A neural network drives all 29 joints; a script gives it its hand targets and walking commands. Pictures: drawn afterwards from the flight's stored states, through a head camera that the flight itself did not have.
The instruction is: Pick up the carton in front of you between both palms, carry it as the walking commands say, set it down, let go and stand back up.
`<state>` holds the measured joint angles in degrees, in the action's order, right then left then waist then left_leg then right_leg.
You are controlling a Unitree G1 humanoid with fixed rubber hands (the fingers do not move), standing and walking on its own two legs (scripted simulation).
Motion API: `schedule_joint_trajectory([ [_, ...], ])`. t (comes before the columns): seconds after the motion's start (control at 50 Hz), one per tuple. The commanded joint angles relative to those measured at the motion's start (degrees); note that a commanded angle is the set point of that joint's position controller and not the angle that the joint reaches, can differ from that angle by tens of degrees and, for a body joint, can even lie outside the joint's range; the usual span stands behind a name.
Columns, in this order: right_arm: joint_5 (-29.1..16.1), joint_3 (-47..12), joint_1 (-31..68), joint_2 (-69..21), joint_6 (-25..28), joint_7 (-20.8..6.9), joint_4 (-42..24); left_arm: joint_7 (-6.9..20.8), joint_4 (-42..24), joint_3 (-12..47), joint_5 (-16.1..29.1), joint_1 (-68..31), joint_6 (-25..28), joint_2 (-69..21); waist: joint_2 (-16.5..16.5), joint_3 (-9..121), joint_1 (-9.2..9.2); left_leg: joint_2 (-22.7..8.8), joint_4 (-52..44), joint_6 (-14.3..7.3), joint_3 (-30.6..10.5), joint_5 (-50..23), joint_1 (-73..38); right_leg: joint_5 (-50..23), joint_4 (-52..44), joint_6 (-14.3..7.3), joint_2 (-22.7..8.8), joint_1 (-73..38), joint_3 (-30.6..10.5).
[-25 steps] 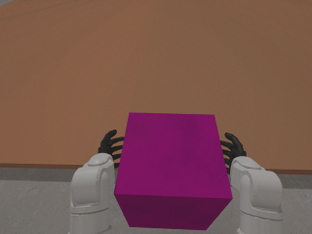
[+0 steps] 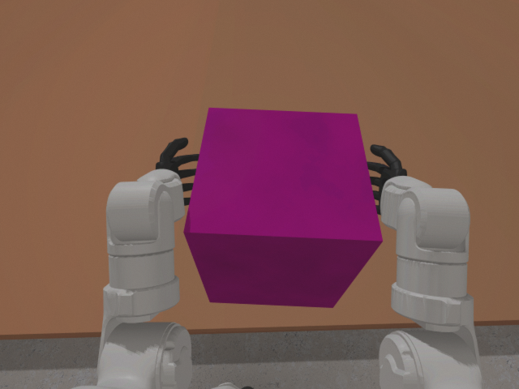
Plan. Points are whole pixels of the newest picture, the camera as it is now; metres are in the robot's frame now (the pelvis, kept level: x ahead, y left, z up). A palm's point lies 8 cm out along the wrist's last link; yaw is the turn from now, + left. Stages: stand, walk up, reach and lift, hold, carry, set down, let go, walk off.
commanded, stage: carry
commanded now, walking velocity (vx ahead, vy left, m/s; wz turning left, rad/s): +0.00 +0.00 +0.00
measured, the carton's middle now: (276, 216) +0.36 -0.01 +0.06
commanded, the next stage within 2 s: none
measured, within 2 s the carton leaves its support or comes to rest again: neither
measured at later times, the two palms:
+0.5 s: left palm (162, 87) +0.57 +0.18 +0.16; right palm (334, 79) +0.59 -0.12 +0.15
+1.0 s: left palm (158, 84) +0.61 +0.20 +0.13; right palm (319, 85) +0.62 -0.10 +0.12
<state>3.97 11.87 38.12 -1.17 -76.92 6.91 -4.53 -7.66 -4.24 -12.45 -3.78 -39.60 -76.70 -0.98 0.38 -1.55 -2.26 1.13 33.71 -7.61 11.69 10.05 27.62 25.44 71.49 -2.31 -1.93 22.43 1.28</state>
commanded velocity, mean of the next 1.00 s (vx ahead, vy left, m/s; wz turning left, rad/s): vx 0.00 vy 0.00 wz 0.00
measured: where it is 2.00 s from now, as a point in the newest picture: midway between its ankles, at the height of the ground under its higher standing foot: outside the picture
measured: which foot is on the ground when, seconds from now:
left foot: down 0.00-0.34, up 0.36-0.46, down 0.48-1.00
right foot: up 0.00-0.28, down 0.30-1.00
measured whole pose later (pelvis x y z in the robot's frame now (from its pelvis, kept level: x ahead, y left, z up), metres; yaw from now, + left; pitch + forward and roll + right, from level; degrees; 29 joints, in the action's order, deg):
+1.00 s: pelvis +0.27 +0.03 +0.02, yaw +3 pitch +5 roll -1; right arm 4.2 11.0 33.6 -0.6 -68.6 5.5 6.2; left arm -7.7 5.5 -11.7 -5.3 -34.4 -68.2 -2.8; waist -2.2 4.7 0.0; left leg 1.7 31.5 -3.6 6.2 21.0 12.3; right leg 18.1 32.5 -1.1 -1.2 16.4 5.1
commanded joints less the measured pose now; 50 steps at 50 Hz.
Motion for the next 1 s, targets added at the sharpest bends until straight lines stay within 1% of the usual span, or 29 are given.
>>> schedule_joint_trajectory([
  [0.0, -31.1, -39.3, 51.7, -59.2, 3.2, -14.7, -10.4, 11.5, -8.0, 37.7, 24.8, -45.3, 2.6, -57.9, -4.8, 32.0, 1.43, -16.8, -11.4, -2.3, -20.6, -30.2, -32.5, -3.4, -1.9, 0.1, -1.9, 10.4, -1.6],
  [0.02, -31.0, -38.4, 52.3, -58.2, 3.0, -14.3, -10.0, 10.7, -7.0, 37.6, 24.4, -44.1, 3.1, -58.9, -4.3, 32.7, 1.56, -15.9, -10.4, -0.5, -17.9, -34.4, -31.0, -4.1, -5.2, 0.5, -1.4, 7.6, -1.6],
  [0.04, -30.6, -38.8, 50.7, -58.2, 3.3, -14.0, -8.7, 9.8, -9.4, 37.8, 23.1, -45.5, 3.7, -57.1, -6.4, 34.2, 2.35, -14.9, -9.2, -2.5, -15.4, -36.2, -33.2, -2.8, -9.5, 1.0, -0.7, 8.2, -0.6],
  [0.06, -30.0, -38.1, 49.0, -57.2, 3.4, -13.8, -8.2, 9.2, -7.3, 37.6, 22.7, -43.7, 3.8, -56.8, -4.9, 33.9, 0.64, -14.6, -8.8, -1.5, -14.7, -42.5, -33.5, -3.8, -11.7, 1.6, -0.1, 9.1, 0.4],
  [0.1, -27.8, -37.4, 44.8, -54.9, 3.6, -13.4, -5.4, 8.8, -5.7, 38.3, 22.4, -40.6, 3.7, -57.1, -8.2, 34.4, 0.34, -14.5, -6.1, -3.8, -10.9, -47.8, -37.3, -4.7, -20.8, 1.3, 1.2, 10.8, 2.1],
  [0.14, -27.2, -34.8, 46.7, -54.1, 3.3, -13.8, -5.2, 9.2, -2.7, 38.7, 22.4, -40.5, 3.7, -57.7, -9.4, 34.1, -1.05, -13.9, -4.7, -2.5, -10.6, -55.4, -40.0, -9.7, -23.1, 1.2, 2.7, 12.3, 4.3],
  [0.2, -26.3, -35.8, 46.5, -55.3, 3.1, -13.9, -3.4, 10.0, -5.4, 38.2, 22.4, -44.5, 3.5, -56.1, -5.2, 32.9, -1.02, -11.8, -1.1, -2.7, -7.8, -51.5, -36.9, -16.6, -32.6, 0.6, 4.8, 6.3, 6.4],
  [0.22, -26.1, -36.7, 47.2, -55.0, 3.3, -13.4, -6.3, 10.4, -5.8, 38.9, 23.3, -42.3, 3.4, -56.7, -8.2, 34.0, -1.46, -12.2, 0.8, -2.8, -7.9, -48.8, -36.0, -19.0, -36.2, 0.1, 4.2, 3.7, 5.3],
  [0.26, -26.4, -36.2, 46.9, -55.5, 2.8, -13.5, -3.2, 10.8, -4.6, 37.6, 23.0, -43.4, 3.1, -55.7, -6.8, 34.3, 1.38, -10.2, 7.3, 0.0, -6.2, -50.3, -30.7, -32.5, -47.3, -1.0, 2.3, -8.4, 6.1],
  [0.28, -25.2, -36.1, 45.7, -54.5, 3.0, -13.9, -2.6, 11.5, -2.9, 36.2, 21.7, -42.9, 2.6, -56.0, -1.1, 35.6, 2.95, -9.4, 9.9, 2.8, -6.6, -37.1, -24.3, -52.6, -48.9, -1.9, -2.5, -18.5, 0.2],
  [0.3, -25.9, -37.0, 47.2, -55.4, 2.5, -13.9, -3.9, 12.2, -4.0, 37.3, 23.1, -43.7, 3.0, -56.1, 3.2, 39.7, 3.4, -4.1, 14.3, 6.5, -6.4, -10.2, -10.7, -84.2, -38.9, -8.0, -12.0, -35.0, -8.8],
  [0.32, -24.6, -36.0, 44.9, -56.0, 2.1, -13.7, 0.8, 12.4, -0.7, 36.4, 22.0, -42.7, 2.8, -56.4, 11.2, 38.9, 4.43, -1.4, 13.2, 8.0, -8.7, 16.5, 0.6, -95.4, -37.3, -12.9, -16.2, -44.3, -13.7],
  [0.34, -25.3, -36.6, 47.4, -55.8, 2.4, -13.7, -2.3, 12.8, 0.8, 36.1, 22.2, -41.5, 2.7, -57.1, 11.7, 37.3, 5.29, -1.0, 11.2, 8.5, -9.5, 23.4, 5.2, -96.3, -38.0, -13.6, -16.5, -47.1, -14.0],
  [0.36, -25.3, -35.7, 47.7, -57.4, 2.4, -13.8, -0.9, 13.4, 0.2, 35.8, 22.6, -41.3, 3.1, -58.3, 10.2, 38.7, 6.23, -1.4, 7.7, 7.5, -10.4, 23.3, 1.5, -87.7, -40.1, -12.3, -16.2, -44.8, -13.4],
  [0.38, -23.7, -35.3, 47.6, -57.2, 2.9, -13.8, -0.6, 13.7, -1.1, 36.4, 22.8, -41.8, 3.2, -59.6, 7.2, 36.8, 5.24, -1.7, 4.1, 7.0, -10.5, 21.3, -1.5, -79.0, -41.5, -9.5, -14.7, -40.9, -11.3],
  [0.4, -23.7, -34.5, 46.3, -58.2, 3.2, -13.4, 1.2, 13.9, -0.5, 36.6, 24.2, -43.0, 3.3, -61.7, 8.1, 36.4, 5.18, -1.1, 0.1, 7.0, -9.8, 17.0, -3.4, -75.0, -41.5, -7.5, -12.5, -38.6, -10.3],
  [0.42, -23.5, -34.8, 47.5, -58.1, 3.7, -13.3, -2.8, 14.1, -2.0, 38.5, 25.7, -43.4, 3.6, -63.2, 7.2, 36.0, 4.26, -1.0, -6.0, 7.3, -8.8, 9.1, -9.3, -70.9, -40.3, -7.1, -11.0, -34.7, -5.9],
  [0.48, -21.7, -34.5, 46.1, -55.9, 4.0, -12.4, -2.3, 13.7, -6.2, 39.6, 27.3, -48.8, 3.7, -62.2, 4.8, 36.3, 4.68, -3.4, -6.8, 6.6, -9.4, -6.7, -20.3, -58.7, -40.0, -4.0, -7.9, -25.5, -4.4],
  [0.5, -21.7, -34.6, 46.3, -56.7, 3.9, -12.3, -1.3, 13.7, -3.3, 39.2, 26.4, -44.9, 3.7, -60.6, 0.9, 36.5, 3.37, -6.0, -4.2, 5.2, -10.8, -20.4, -24.4, -49.9, -39.1, -3.2, -5.5, -20.3, -2.0],
  [0.52, -22.1, -34.7, 46.1, -56.9, 3.8, -12.5, -0.3, 13.8, -4.0, 39.9, 27.2, -47.5, 3.9, -61.8, -2.2, 36.5, 3.66, -8.5, -1.8, 3.5, -12.0, -32.6, -26.9, -44.4, -37.8, -2.6, -4.9, -17.4, -1.3],
  [0.56, -20.7, -34.0, 42.1, -55.1, 3.9, -12.9, 3.6, 13.9, 0.7, 38.7, 25.6, -44.6, 3.5, -60.5, -5.0, 35.0, 2.7, -9.7, -0.1, 2.5, -12.1, -43.8, -29.2, -38.3, -36.8, -1.7, -3.2, -13.7, -0.4],
  [0.6, -20.1, -32.5, 39.8, -57.1, 4.0, -13.8, 8.6, 14.4, 4.7, 37.0, 24.7, -42.4, 3.7, -61.1, -4.0, 34.6, 2.44, -9.7, 0.0, 2.9, -12.3, -41.7, -28.5, -37.0, -36.8, -1.7, -3.5, -13.5, -0.3],
  [0.68, -20.6, -32.0, 38.4, -60.0, 5.8, -15.0, 11.6, 15.1, 9.1, 34.5, 22.9, -39.4, 5.3, -63.4, -1.7, 31.3, 2.72, -8.0, -0.4, 3.9, -11.3, -34.8, -23.6, -46.0, -37.3, -1.7, -5.0, -16.5, -0.5],
  [0.74, -21.3, -34.0, 39.3, -62.8, 7.8, -15.2, 9.6, 15.2, 9.1, 35.4, 23.4, -37.8, 7.6, -66.9, 0.8, 32.1, 1.84, -7.8, -1.0, 3.4, -11.3, -37.8, -26.8, -44.3, -37.0, -1.2, -3.5, -14.6, -0.1],
  [0.76, -22.1, -34.8, 41.6, -62.9, 8.7, -14.9, 6.0, 15.3, 8.5, 36.0, 23.5, -38.5, 8.0, -67.0, -3.1, 31.5, 1.97, -8.1, -1.0, 3.8, -10.9, -38.3, -27.8, -39.7, -37.7, -1.3, -3.9, -12.8, 0.0],
  [0.86, -24.2, -37.3, 40.9, -62.1, 9.8, -14.3, 2.9, 13.9, 6.0, 37.9, 24.1, -36.4, 9.1, -65.7, -5.6, 31.8, 1.95, -10.4, -0.6, 2.6, -12.7, -53.5, -32.4, -27.5, -40.5, -0.1, -1.5, -11.2, 1.5],
  [0.9, -25.2, -39.1, 40.1, -62.5, 10.0, -13.9, -0.2, 13.6, 2.2, 38.1, 24.2, -35.1, 9.5, -65.6, -1.0, 32.3, 1.15, -10.3, -1.6, 3.8, -13.5, -46.7, -27.8, -34.7, -37.3, -0.8, -2.6, -15.1, 1.4],
  [0.94, -23.5, -38.7, 38.0, -61.0, 10.0, -13.8, 2.6, 13.7, 5.9, 37.4, 22.1, -31.9, 9.2, -63.6, 0.8, 31.5, 2.86, -7.6, -0.4, 4.3, -10.8, -33.4, -24.5, -48.4, -37.3, -1.8, -5.4, -18.3, -0.6],
  [0.98, -23.8, -37.8, 36.1, -61.6, 10.0, -13.9, 5.1, 14.2, 6.4, 37.8, 21.9, -30.5, 9.6, -62.3, 2.4, 30.3, 2.03, -5.2, -3.8, 4.7, -9.8, -20.3, -20.8, -57.2, -37.1, -3.3, -6.9, -20.3, -1.7],
])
